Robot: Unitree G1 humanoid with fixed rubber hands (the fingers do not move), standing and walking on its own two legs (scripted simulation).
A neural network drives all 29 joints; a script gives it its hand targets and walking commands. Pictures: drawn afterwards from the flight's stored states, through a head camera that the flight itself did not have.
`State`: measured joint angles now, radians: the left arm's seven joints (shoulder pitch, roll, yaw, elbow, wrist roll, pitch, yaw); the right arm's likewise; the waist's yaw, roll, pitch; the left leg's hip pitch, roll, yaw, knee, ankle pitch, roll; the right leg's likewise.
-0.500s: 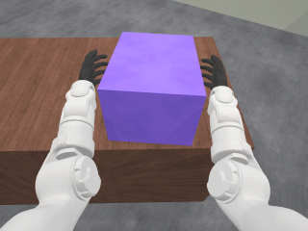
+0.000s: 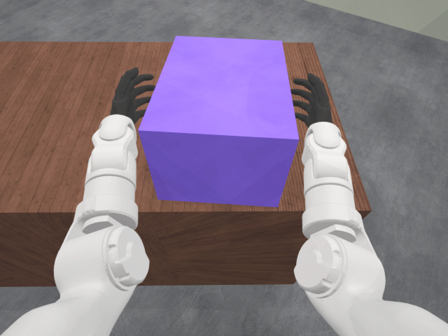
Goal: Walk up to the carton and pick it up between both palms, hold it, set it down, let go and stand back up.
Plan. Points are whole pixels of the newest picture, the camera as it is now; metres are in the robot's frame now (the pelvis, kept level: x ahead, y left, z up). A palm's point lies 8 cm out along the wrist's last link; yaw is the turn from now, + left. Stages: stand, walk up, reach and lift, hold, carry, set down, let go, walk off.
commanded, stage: set down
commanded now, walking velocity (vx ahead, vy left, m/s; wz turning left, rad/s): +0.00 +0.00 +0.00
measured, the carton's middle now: (223, 115) +0.53 -0.01 +0.05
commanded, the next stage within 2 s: none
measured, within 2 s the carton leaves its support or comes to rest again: rests again in 0.24 s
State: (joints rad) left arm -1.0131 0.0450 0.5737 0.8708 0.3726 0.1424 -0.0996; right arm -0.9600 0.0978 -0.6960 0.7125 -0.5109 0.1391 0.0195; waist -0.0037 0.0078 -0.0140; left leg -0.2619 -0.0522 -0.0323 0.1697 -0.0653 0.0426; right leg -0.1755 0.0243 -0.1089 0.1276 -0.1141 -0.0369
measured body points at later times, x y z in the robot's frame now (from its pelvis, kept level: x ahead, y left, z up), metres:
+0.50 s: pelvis +0.00 +0.00 +0.00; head +0.09 +0.00 +0.44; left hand +0.47 +0.16 +0.11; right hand +0.46 -0.17 +0.10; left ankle +0.00 +0.09 -0.75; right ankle -0.04 -0.09 -0.75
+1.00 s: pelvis +0.00 +0.00 +0.00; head +0.10 +0.00 +0.44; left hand +0.48 +0.16 +0.10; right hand +0.46 -0.17 +0.10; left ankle +0.00 +0.09 -0.75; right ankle -0.04 -0.09 -0.75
